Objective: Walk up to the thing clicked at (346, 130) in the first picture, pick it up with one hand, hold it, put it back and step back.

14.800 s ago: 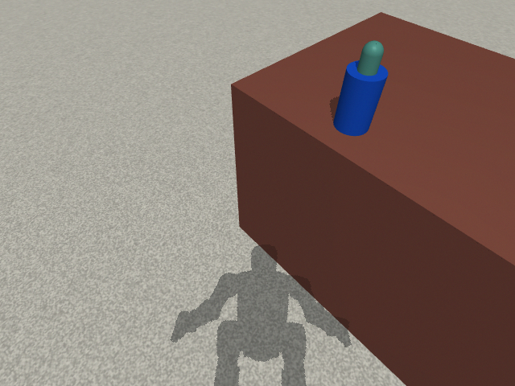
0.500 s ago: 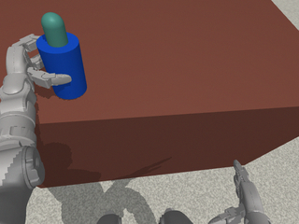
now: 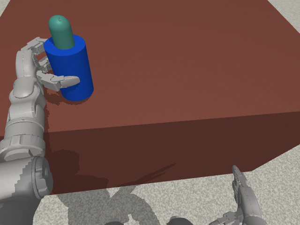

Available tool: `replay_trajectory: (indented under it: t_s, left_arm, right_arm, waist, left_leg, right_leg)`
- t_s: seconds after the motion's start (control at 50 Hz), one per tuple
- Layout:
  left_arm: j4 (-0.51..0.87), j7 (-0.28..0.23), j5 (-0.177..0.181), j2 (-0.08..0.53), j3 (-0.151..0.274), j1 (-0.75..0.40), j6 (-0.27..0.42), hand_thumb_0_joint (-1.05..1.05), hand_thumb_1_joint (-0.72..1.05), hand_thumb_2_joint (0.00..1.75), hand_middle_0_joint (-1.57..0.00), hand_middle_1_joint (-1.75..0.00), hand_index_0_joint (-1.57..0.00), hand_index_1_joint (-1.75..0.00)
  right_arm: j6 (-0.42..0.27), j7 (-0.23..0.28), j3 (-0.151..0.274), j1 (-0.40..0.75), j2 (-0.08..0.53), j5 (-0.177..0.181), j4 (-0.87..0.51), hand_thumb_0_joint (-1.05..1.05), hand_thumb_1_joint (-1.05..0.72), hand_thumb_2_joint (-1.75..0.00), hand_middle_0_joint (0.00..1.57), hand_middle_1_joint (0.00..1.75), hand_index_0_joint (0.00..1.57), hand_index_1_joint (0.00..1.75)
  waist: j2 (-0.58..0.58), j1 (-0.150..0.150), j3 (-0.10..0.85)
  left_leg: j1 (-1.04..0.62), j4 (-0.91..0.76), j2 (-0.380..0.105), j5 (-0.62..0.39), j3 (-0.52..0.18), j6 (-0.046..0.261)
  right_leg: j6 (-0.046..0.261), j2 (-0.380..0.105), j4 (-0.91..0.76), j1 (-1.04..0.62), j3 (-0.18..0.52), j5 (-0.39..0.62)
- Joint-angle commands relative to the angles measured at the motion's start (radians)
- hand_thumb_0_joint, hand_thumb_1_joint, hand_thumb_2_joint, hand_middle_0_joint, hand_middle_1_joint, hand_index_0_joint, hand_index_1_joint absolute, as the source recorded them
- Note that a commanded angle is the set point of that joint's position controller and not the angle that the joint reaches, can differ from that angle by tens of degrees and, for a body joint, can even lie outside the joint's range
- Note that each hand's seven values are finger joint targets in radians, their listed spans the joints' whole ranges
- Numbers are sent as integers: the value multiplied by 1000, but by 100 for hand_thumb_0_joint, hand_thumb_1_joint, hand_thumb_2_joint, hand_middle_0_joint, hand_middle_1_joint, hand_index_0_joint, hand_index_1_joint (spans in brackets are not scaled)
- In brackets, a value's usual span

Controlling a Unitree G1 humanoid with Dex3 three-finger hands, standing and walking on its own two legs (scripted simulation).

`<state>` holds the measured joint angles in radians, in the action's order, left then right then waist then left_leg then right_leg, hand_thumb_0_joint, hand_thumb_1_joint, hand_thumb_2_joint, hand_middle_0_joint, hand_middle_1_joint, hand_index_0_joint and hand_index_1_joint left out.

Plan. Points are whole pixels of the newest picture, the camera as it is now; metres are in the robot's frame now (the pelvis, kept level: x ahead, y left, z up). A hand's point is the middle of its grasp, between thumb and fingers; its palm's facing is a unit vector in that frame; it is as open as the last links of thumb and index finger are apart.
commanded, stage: lift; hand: left
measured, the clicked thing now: (69, 59) +0.49 +0.17 +0.15
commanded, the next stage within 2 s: hold in 1.32 s
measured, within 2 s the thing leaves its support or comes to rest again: neither
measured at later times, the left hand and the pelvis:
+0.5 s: hand (43, 67) +0.41 +0.19 +0.20, palm faces +0.17 -0.98 -0.08, open 11.8 cm; pelvis -0.01 +0.00 +0.01, yaw +1 degrees
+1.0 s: hand (22, 75) +0.33 +0.18 +0.26, palm faces +0.15 -0.99 -0.07, open 11.8 cm; pelvis -0.03 -0.01 +0.02, yaw +3 degrees
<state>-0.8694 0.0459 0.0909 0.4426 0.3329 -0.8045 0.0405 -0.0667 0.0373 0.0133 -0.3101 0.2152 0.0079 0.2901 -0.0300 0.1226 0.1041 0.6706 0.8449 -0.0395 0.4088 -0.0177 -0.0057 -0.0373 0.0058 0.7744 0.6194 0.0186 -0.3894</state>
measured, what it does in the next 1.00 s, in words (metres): stands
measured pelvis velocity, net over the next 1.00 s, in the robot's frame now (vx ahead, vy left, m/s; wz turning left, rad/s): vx -0.03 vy -0.01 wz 0.04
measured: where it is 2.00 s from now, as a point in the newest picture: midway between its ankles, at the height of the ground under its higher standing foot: outside the picture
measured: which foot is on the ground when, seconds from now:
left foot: down 0.00-1.00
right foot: down 0.00-1.00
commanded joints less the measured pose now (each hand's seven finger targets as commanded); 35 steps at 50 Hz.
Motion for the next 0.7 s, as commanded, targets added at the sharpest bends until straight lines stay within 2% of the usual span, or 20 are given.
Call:
replay_trajectory:
  t_s: [0.0,0.02,0.06,0.08,0.14,0.18,0.2,0.24,0.3,0.34,0.4,0.46,0.5,0.54,0.56,0.6,0.62,0.64,0.66,0.68]
  left_arm:
    - [423,-3,71,294,57,-715,129,0,-30,132,-125,-148,-127,-149]
    - [388,-1,73,310,76,-684,125,0,-31,131,-125,-148,-127,-149]
    - [453,3,75,297,55,-707,117,0,-27,132,-125,-148,-127,-149]
    - [424,1,69,318,69,-684,107,0,-27,132,-126,-148,-129,-150]
    - [479,-6,78,279,54,-661,89,0,-26,133,-125,-149,-128,-150]
    - [560,-10,84,273,43,-674,77,0,-24,134,-125,-149,-128,-150]
    - [564,-15,88,300,64,-662,65,0,-21,136,-125,-150,-128,-151]
    - [634,-19,89,264,44,-656,41,0,-21,136,-125,-149,-128,-151]
    - [669,-33,100,271,71,-572,-1,0,-21,137,-126,-150,-128,-152]
    - [742,-29,98,223,32,-567,-26,0,-20,139,-127,-152,-130,-153]
    - [828,-30,106,222,39,-526,-79,0,-21,140,-128,-154,-130,-155]
    - [888,-29,112,216,44,-482,-138,0,-17,139,-127,-152,-130,-154]
    - [904,-27,118,178,32,-465,-183,0,-19,140,-126,-153,-129,-154]
    - [963,-22,124,155,11,-468,-224,0,-19,137,-124,-150,-127,-151]
    - [976,-23,126,165,23,-445,-246,0,-17,136,-124,-149,-127,-150]
    - [979,-20,133,162,32,-424,-292,0,-16,135,-123,-148,-125,-149]
    - [1011,-16,131,163,29,-433,-308,0,-16,135,-123,-148,-126,-149]
    - [1007,-17,134,166,37,-413,-326,0,-14,136,-122,-147,-124,-148]
    - [1034,-12,137,147,17,-422,-343,0,-13,134,-122,-145,-124,-147]
    - [1038,-13,141,150,30,-418,-360,0,-12,134,-121,-145,-124,-146]
  right_arm:
    - [-71,11,65,15,128,7,-216,0,51,-6,5,5,5,5]
    - [-64,12,67,-20,121,4,-156,0,51,-6,5,5,5,5]
    - [-75,14,73,-1,129,7,-209,0,51,-6,5,5,5,5]
    - [-74,16,79,-15,133,7,-178,0,51,-6,5,5,5,5]
    - [-81,13,48,-9,89,13,-183,0,52,-6,5,5,5,5]
    - [-89,22,59,10,103,16,-195,0,52,-6,5,5,5,5]
    - [-91,28,78,-14,124,16,-166,0,52,-6,5,5,5,5]
    - [-101,32,65,5,114,17,-211,0,53,-6,5,5,5,5]
    - [-110,39,74,-6,116,21,-159,0,53,-6,5,5,5,5]
    - [-118,39,57,0,91,22,-175,0,53,-6,5,5,5,5]
    - [-133,44,46,-3,77,26,-126,0,53,-6,5,5,5,5]
    - [-153,52,68,23,104,28,-130,0,53,-6,5,5,5,5]
    - [-167,58,67,33,104,27,-94,0,53,-6,5,5,5,5]
    - [-179,57,27,23,63,28,-48,0,54,-5,5,5,5,5]
    - [-187,63,65,58,104,28,-74,0,54,-5,5,5,5,5]
    - [-197,63,46,56,88,28,-25,0,54,-5,5,5,5,5]
    - [-204,67,50,53,93,26,-35,0,54,-6,5,5,5,5]
    - [-207,69,70,52,107,27,3,0,55,-5,5,5,5,5]
    - [-215,67,48,64,90,27,2,0,54,-5,5,5,5,5]
    - [-223,71,66,65,104,24,16,0,54,-5,5,5,5,5]
  waist:
    - [-124,-8,605]
    - [-133,-13,574]
    - [-126,-11,604]
    - [-128,-15,576]
    - [-143,-30,554]
    - [-140,-36,571]
    - [-135,-38,543]
    - [-100,-36,561]
    - [-127,-64,498]
    - [-109,-61,492]
    - [-132,-76,455]
    - [-105,-83,430]
    - [-53,-79,382]
    - [-100,-86,357]
    - [-78,-85,363]
    - [-46,-100,312]
    - [-51,-91,344]
    - [-63,-96,318]
    - [-66,-98,299]
    - [-41,-92,302]
  left_leg:
    - [-419,-62,4,-596,-1,-1]
    - [-415,-61,7,-578,5,1]
    - [-418,-68,13,-544,13,6]
    - [-403,-72,15,-526,17,6]
    - [-411,-84,16,-518,16,4]
    - [-438,-92,17,-505,15,4]
    - [-432,-94,19,-480,18,5]
    - [-429,-106,20,-470,17,9]
    - [-446,-123,19,-470,14,0]
    - [-446,-130,23,-461,20,5]
    - [-465,-149,24,-452,17,0]
    - [-466,-178,26,-393,16,-1]
    - [-473,-198,26,-349,14,5]
    - [-483,-206,31,-350,20,3]
    - [-486,-214,30,-338,18,3]
    - [-460,-227,36,-312,19,8]
    - [-493,-230,36,-319,17,9]
    - [-489,-239,37,-306,16,6]
    - [-484,-244,39,-292,19,7]
    - [-492,-246,39,-284,17,10]
  right_leg:
    - [40,14,-39,-225,-44,535]
    - [37,12,-48,-204,-41,518]
    - [32,9,-61,-228,-37,520]
    - [30,7,-64,-230,-36,515]
    - [33,8,-70,-231,-44,493]
    - [32,9,-75,-243,-47,483]
    - [29,9,-86,-233,-46,464]
    - [26,7,-92,-278,-47,481]
    - [33,10,-99,-261,-59,431]
    - [28,6,-109,-290,-57,447]
    - [30,8,-120,-283,-65,417]
    - [31,8,-143,-296,-69,363]
    - [26,9,-157,-288,-74,325]
    - [28,4,-163,-284,-73,326]
    - [28,5,-171,-288,-76,313]
    - [26,2,-185,-300,-77,289]
    - [25,1,-187,-307,-77,296]
    - [27,1,-193,-290,-78,280]
    - [28,-1,-201,-292,-78,268]
    - [24,-1,-206,-292,-78,262]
